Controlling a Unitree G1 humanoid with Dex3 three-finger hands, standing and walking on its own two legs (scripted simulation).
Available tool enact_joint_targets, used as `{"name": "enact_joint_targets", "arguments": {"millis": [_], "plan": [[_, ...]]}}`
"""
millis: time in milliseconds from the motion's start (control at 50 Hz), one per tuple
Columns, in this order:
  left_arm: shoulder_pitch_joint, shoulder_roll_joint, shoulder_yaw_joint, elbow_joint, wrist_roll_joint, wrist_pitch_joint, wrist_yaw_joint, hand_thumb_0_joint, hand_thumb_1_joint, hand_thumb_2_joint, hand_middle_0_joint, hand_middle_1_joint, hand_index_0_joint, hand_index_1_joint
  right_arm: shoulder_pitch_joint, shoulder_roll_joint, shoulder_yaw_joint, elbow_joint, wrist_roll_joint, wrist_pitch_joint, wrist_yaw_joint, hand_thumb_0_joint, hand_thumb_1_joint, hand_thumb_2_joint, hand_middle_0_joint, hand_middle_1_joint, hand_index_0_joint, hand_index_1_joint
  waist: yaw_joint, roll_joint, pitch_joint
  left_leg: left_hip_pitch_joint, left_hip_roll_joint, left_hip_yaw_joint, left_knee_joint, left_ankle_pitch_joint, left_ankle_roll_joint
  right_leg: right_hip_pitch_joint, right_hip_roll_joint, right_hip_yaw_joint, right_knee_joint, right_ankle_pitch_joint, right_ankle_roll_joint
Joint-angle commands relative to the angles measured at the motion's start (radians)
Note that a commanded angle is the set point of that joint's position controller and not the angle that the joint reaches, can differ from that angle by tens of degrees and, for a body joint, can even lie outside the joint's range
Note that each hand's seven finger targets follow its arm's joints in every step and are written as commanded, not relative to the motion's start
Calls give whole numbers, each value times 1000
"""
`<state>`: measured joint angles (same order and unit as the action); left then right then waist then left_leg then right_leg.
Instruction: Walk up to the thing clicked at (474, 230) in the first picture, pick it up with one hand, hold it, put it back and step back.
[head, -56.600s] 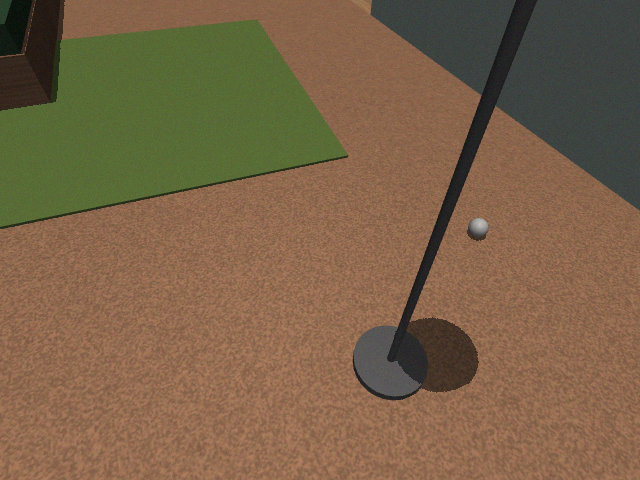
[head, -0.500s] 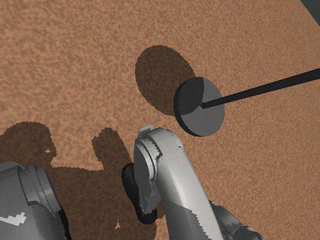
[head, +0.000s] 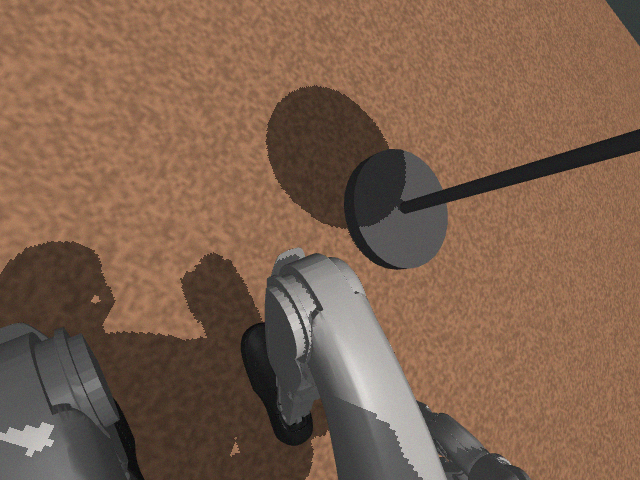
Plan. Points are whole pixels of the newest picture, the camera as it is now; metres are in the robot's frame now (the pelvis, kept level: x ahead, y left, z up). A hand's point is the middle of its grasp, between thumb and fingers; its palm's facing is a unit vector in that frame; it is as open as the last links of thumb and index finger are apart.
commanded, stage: open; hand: left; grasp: from above
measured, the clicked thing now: out of the picture +0.45 +0.35 -0.26
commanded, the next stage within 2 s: withdraw in 0.06 s
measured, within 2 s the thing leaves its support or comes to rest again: neither
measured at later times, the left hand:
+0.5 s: hand out of the picture +0.46 +0.36 -0.15, palm faces -0.27 -0.08 -0.96, open 14.0 cm
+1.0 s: hand out of the picture +0.41 +0.35 -0.11, palm faces -0.50 -0.10 -0.86, open 14.1 cm
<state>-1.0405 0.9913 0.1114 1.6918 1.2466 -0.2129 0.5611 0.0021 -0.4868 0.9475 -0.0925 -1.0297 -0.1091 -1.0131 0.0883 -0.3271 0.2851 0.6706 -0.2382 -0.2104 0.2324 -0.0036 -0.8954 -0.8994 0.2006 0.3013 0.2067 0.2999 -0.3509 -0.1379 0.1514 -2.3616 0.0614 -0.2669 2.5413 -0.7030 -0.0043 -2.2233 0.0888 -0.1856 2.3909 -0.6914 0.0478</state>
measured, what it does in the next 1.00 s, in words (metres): stands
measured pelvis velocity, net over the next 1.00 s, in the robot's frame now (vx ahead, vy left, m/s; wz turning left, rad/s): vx -0.02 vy -0.01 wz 0.12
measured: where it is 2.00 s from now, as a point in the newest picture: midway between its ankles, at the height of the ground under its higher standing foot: (210, 442)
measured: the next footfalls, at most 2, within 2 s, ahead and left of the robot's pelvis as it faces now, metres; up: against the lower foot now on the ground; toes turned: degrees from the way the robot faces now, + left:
none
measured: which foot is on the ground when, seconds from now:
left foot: down 0.00-1.00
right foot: down 0.00-1.00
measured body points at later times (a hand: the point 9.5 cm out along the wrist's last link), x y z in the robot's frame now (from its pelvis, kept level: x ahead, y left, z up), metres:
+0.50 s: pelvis +0.01 +0.00 +0.01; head +0.23 +0.12 +0.38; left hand +0.47 +0.36 -0.10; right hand +0.09 -0.25 -0.08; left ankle +0.06 +0.13 -0.27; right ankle +0.11 -0.11 -0.27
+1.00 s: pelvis -0.02 -0.01 +0.05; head +0.20 +0.10 +0.43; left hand +0.43 +0.35 -0.06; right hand +0.08 -0.28 -0.04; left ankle +0.06 +0.13 -0.27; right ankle +0.11 -0.11 -0.27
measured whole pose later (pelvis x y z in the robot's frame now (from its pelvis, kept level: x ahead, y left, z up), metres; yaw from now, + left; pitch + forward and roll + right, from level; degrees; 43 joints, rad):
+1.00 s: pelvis -0.02 -0.01 +0.05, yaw +7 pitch +32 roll -9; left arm -1.00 0.79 -0.01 1.39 1.22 -0.22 0.23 0.00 -0.51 1.01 -0.08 -1.01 -0.08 -1.01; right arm 0.16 -0.32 0.12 0.68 -0.11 0.00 0.11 0.00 -0.90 -0.90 0.20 0.30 0.21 0.30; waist -0.24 -0.04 -0.03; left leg -2.28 0.04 -0.15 2.32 -0.61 0.00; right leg -2.16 0.04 -0.11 2.25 -0.65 0.02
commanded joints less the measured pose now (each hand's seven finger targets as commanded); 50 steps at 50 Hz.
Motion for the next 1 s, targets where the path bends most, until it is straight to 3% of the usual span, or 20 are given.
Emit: {"name": "enact_joint_targets", "arguments": {"millis": [0,20,40,60,80,100,140,240,300,380,400,440,480,540,600,660,720,820,940,980], "plan": [[-260,197,-13,-117,-2,-7,47,0,-495,958,-62,-1045,-78,-1027,167,-304,-94,6,-4,-5,-9,0,-889,-897,201,301,201,301,-30,552,-678,542,23,96,-248,219,3,320,39,-98,-197,283,-68],[-280,219,-2,-157,-2,-11,54,0,-486,942,-60,-1054,-80,-1031,172,-310,-94,8,-3,-2,-10,0,-889,-898,201,301,201,301,-20,569,-690,536,21,97,-253,231,3,335,38,-99,-202,293,-69],[-222,227,12,-61,6,4,56,0,-481,933,-59,-1050,-80,-1026,176,-317,-95,9,-5,-3,-7,0,-889,-897,201,301,201,301,-33,520,-650,509,20,97,-239,212,9,326,35,-100,-201,283,-64],[-234,223,13,-112,-3,1,57,0,-485,947,-60,-1033,-78,-1013,183,-322,-97,6,-3,-3,-7,0,-885,-895,201,301,201,301,-24,524,-664,509,18,102,-243,232,9,341,37,-97,-207,295,-62],[-231,219,12,-113,1,4,61,0,-491,953,-60,-1034,-75,-1016,172,-314,-95,5,-4,-2,-8,0,-886,-896,201,301,201,301,-13,536,-692,524,21,107,-238,247,9,354,42,-89,-210,313,-63],[-252,195,-14,-104,0,7,61,0,-490,960,-63,-1038,-77,-1021,175,-304,-93,12,-4,-5,-7,0,-888,-896,201,301,201,301,-26,537,-662,513,21,106,-238,239,9,329,41,-92,-201,311,-65],[-234,206,-7,-100,-2,13,68,0,-486,939,-59,-1045,-78,-1023,167,-306,-91,13,-2,-4,-7,0,-889,-897,201,301,201,301,-11,536,-662,500,20,109,-241,238,11,343,44,-86,-212,312,-65],[-284,215,-7,-177,-8,29,58,0,-507,965,-62,-1016,-77,-997,179,-305,-102,14,0,-10,-2,0,-901,-898,201,300,201,300,-14,571,-707,537,20,107,-246,229,8,327,37,-91,-203,298,-68],[-267,247,30,-318,-13,34,44,0,-518,972,-62,-1015,-75,-1000,171,-302,-127,1,16,-3,-3,0,-903,-900,201,300,201,300,33,649,-809,583,18,109,-275,252,-2,345,31,-83,-196,308,-76],[-220,193,52,-475,-34,71,-3,0,-528,982,-64,-1001,-69,-994,176,-284,-187,-5,41,22,4,0,-902,-902,200,300,200,300,91,716,-903,642,8,122,-322,261,-12,298,21,-69,-200,303,-84],[-186,169,45,-506,-34,87,-22,0,-531,985,-63,-1001,-67,-995,177,-273,-203,-5,54,34,7,0,-902,-901,200,300,200,300,114,747,-931,664,7,129,-334,276,-16,301,19,-56,-201,307,-89],[-177,112,18,-555,-64,120,-62,0,-534,988,-64,-993,-65,-991,184,-258,-227,-3,76,58,10,0,-902,-902,200,300,200,300,128,705,-954,653,3,146,-346,277,-5,293,18,-40,-233,313,-87],[-170,9,-43,-559,-87,152,-121,0,-533,992,-65,-996,-65,-994,210,-243,-251,5,102,82,10,0,-902,-902,200,300,200,300,107,618,-902,604,0,158,-369,241,9,294,19,-21,-282,293,-83],[-168,-23,-71,-560,-129,185,-213,0,-533,997,-65,-998,-64,-998,264,-238,-279,7,122,121,-3,0,-901,-902,200,300,200,300,95,469,-848,553,-8,164,-410,215,27,360,18,1,-351,271,-77],[-157,-115,-143,-551,-168,185,-330,0,-537,1011,-68,-1005,-63,-1010,275,-222,-295,1,141,152,-20,0,-902,-903,200,300,200,300,81,356,-801,525,-15,160,-444,164,39,375,14,22,-394,212,-79],[-167,-112,-155,-545,-183,165,-405,0,-536,1017,-69,-1007,-62,-1014,278,-218,-295,-11,152,176,-58,0,-901,-903,200,300,200,300,85,260,-738,467,-26,175,-449,134,47,409,6,47,-444,161,-82],[-164,-75,-142,-526,-170,124,-438,0,-526,1016,-71,-1008,-65,-1013,265,-197,-281,-29,159,193,-94,0,-896,-900,200,300,200,300,97,213,-712,439,-32,186,-454,123,47,438,3,69,-461,128,-80],[-220,2,-95,-528,-115,39,-394,0,-526,1015,-70,-1008,-66,-1012,245,-178,-249,-35,149,205,-129,0,-893,-899,200,300,200,300,128,282,-757,493,-36,195,-456,137,39,409,-7,67,-424,141,-83],[-355,40,-82,-438,-12,-22,-264,0,-525,1002,-66,-1003,-66,-1001,234,-197,-224,-12,118,207,-138,0,-892,-897,200,300,200,300,84,433,-764,550,-36,188,-441,118,23,281,-8,35,-361,132,-94],[-396,76,-49,-428,2,-26,-217,0,-517,994,-65,-1005,-70,-998,241,-208,-221,-8,105,203,-138,0,-891,-895,200,300,200,300,86,480,-810,583,-40,186,-433,128,17,270,-16,27,-344,136,-94]]}}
